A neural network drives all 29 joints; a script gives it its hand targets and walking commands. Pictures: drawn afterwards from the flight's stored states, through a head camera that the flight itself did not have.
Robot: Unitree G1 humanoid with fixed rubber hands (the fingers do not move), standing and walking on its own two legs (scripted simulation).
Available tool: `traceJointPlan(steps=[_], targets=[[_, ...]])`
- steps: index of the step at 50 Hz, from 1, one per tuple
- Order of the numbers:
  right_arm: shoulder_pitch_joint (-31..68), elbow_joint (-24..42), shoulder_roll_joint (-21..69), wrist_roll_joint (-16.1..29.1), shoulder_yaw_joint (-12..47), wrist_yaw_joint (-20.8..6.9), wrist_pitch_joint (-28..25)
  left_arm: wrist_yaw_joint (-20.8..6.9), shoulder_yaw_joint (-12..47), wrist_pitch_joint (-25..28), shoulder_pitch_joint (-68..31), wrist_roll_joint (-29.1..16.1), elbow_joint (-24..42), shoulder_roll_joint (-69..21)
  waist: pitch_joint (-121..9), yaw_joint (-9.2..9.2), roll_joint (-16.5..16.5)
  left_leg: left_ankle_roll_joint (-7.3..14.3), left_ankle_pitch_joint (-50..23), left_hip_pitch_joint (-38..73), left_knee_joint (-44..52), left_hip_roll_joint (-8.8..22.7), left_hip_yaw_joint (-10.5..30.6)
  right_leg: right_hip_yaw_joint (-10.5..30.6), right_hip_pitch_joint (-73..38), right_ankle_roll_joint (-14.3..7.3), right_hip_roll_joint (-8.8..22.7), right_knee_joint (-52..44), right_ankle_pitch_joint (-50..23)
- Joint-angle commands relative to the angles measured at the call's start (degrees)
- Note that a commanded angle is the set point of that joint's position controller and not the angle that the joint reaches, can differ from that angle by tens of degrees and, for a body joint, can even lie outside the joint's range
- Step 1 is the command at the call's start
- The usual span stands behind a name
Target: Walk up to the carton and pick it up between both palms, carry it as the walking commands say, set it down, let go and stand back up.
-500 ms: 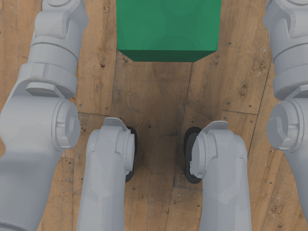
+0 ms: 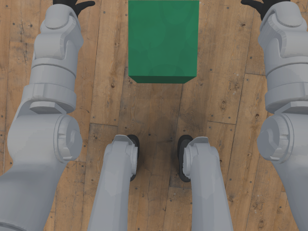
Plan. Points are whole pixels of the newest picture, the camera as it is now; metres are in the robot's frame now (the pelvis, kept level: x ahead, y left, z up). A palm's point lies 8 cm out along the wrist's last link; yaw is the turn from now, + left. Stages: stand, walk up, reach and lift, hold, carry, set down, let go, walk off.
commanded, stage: set down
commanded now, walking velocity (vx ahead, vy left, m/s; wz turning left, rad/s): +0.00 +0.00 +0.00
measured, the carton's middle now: (161, 50) +0.57 +0.00 -0.41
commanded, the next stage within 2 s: let go in 0.50 s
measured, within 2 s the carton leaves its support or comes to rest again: neither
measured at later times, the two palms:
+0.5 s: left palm out of the picture +0.56 +0.18 +0.04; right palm out of the picture +0.57 -0.21 +0.04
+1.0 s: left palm out of the picture +0.41 +0.22 +0.10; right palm out of the picture +0.42 -0.23 +0.10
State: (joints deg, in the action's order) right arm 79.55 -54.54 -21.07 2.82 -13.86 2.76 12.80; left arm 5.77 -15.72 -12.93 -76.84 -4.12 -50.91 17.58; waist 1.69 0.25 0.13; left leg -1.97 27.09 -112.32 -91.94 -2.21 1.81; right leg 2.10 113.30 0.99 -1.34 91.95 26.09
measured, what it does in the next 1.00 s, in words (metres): rises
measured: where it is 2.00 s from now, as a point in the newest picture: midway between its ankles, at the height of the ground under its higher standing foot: (157, 165)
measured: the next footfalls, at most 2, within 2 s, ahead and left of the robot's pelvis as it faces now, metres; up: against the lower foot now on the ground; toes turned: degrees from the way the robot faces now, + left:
none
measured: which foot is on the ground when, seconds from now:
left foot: down 0.00-1.00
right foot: down 0.00-1.00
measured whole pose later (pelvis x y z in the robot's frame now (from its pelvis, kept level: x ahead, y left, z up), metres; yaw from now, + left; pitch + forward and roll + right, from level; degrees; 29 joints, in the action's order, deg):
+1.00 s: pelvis +0.07 +0.00 +0.20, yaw -1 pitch +31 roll +0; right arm 24.9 -33.7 -11.3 -3.9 -12.5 -3.0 5.8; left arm -2.3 -11.0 -6.2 -23.2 2.9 -31.8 10.5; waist -3.1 0.6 0.3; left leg -1.2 15.0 -58.0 -41.9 -0.9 2.7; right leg 1.8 58.5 0.5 -0.7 41.5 14.2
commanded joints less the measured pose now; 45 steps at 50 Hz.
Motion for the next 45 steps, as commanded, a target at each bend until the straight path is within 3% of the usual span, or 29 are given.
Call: traceJointPlan(steps=[1,19,23,28,33,38,41,45], targets=[[15.3,7.35,-7.12,-0.76,-1.16,-0.53,-0.74,-0.35,-1.2,0.69,-14.3,0.81,7.64,6.92,-67.96,0.19,-1.34,-1.3,-17.73,33.81,11.37,-2.96,-6.56,-4.82,-43.31,0.5,-3.03,-10.47,-18.38],[5.32,9.0,-4.04,-5.86,-4.95,-4.11,-2.78,-3.49,-4.05,2.29,-3.78,5.55,10.51,2.19,-61.68,0.6,-1.66,-1.46,-28.93,52.32,33.94,-2.24,-4.48,-2.36,-59.77,0.83,-2.69,-33.1,-29.4],[3.37,6.18,-1.51,-8.47,-6.4,-5.18,-3.87,-4.22,-5.29,3.24,-1.66,8.37,7.86,-0.74,-54.43,0.41,-1.8,-1.57,-28.89,52.59,37.15,-1.97,-3.42,-2.76,-57.95,0.69,-2.12,-36.71,-28.42],[-0.44,6.11,0.3,-11.32,-8.5,-5.25,-4.61,-4.39,-7.26,4.02,2.45,12.32,7.95,-2.49,-54.89,0.39,-2.02,-1.6,-30.9,54.71,39.48,-2.1,-3.14,-2.56,-62.36,0.81,-1.95,-39.17,-31.69],[-7.66,13.22,1.42,-13.55,-8.86,-3.91,-4.7,-4.16,-5.44,4.47,9.1,13.63,14.38,-1.37,-65.63,-0.22,-1.74,-0.72,-36.68,60.65,39.98,-2.44,-3.05,-1.99,-73.35,0.83,-1.9,-38.14,-42.29],[-23.58,23.14,3.44,-12.58,-5.16,-3.39,-4.67,-4.86,-1.14,4.48,23.9,11.89,23.71,-1.1,-71.55,-0.17,-0.47,-0.29,-45.32,68.99,41.59,-2.14,-1.72,-0.99,-81.96,0.29,-1.98,-39.02,-51.95],[-32.34,27.55,3.88,-10.56,-3.02,-3.95,-5.08,-5.81,1.02,4.72,33.34,10.47,27.12,-1.51,-66.89,0.4,-0.35,-0.16,-45.58,71.56,43.97,-1.78,-1.08,-0.37,-82.94,-0.14,-1.89,-41.57,-51.33],[-42.69,28.55,4.33,-7.7,-0.57,-5.18,-6.61,-7.41,3.73,6.28,43.09,7.86,27.25,-2.76,-56.47,0.01,0.0,-0.39,-40.42,74.13,47.91,-1.21,-0.74,-0.51,-82.36,-0.44,-1.73,-46.29,-44.42]])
